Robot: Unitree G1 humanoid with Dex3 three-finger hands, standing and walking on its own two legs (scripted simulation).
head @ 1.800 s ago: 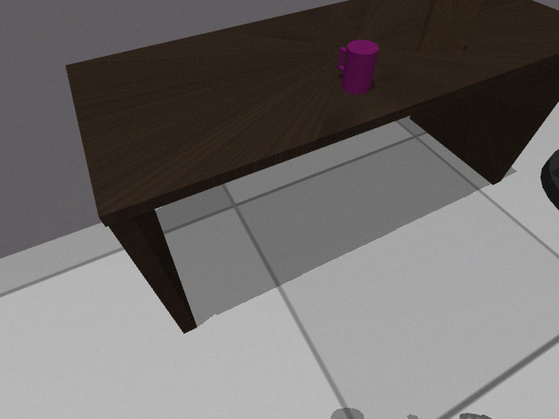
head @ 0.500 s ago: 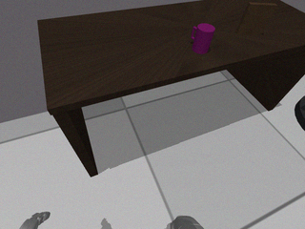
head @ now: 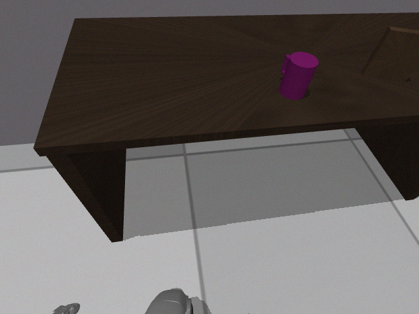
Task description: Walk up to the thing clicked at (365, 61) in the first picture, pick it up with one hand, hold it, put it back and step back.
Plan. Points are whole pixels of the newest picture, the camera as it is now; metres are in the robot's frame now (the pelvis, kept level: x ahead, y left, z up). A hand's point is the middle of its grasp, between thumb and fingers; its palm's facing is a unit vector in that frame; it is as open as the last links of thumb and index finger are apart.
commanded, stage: walk up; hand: left
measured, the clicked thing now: (294, 73) +0.74 -0.19 +0.04
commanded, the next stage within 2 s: none
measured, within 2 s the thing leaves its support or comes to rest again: neither
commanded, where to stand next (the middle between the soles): +0.33 -0.50 m, yaw +13 degrees
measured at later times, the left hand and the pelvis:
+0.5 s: hand (179, 295) +0.16 +0.09 -0.15, palm faces +0.12 -0.92 -0.38, open 7.4 cm; pelvis +0.11 -0.21 -0.02, yaw +8 degrees
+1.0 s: hand (255, 261) +0.24 -0.08 -0.16, palm faces +0.07 -0.94 -0.35, open 7.4 cm; pelvis +0.20 -0.39 -0.02, yaw +8 degrees
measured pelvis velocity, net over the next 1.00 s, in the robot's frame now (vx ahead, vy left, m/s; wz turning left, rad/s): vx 0.20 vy -0.39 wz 0.14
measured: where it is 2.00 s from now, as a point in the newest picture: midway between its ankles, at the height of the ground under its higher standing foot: (324, 293)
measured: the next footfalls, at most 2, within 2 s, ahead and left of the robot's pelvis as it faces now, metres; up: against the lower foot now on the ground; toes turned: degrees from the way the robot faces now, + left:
right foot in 0.40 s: +0.20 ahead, -0.33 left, +0.00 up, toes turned +3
left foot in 0.72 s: +0.28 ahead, -0.17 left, +0.00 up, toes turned +14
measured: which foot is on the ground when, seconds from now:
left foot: down 0.00-0.40, up 0.42-0.70, down 0.72-1.00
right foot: down 0.00-0.02, up 0.04-0.38, down 0.40-0.72, up 0.74-1.00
